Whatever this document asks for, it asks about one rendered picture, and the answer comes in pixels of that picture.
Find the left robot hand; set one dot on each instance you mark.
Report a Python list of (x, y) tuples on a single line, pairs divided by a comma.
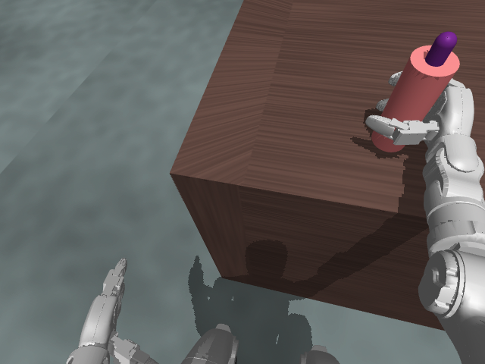
[(99, 328)]

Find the right robot hand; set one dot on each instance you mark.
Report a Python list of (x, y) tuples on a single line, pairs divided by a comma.
[(452, 113)]

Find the right robot arm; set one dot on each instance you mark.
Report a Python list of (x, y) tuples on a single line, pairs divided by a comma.
[(453, 284)]

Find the bottle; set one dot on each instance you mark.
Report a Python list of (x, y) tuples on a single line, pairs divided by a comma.
[(426, 74)]

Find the left robot arm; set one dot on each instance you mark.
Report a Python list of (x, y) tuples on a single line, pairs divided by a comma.
[(89, 355)]

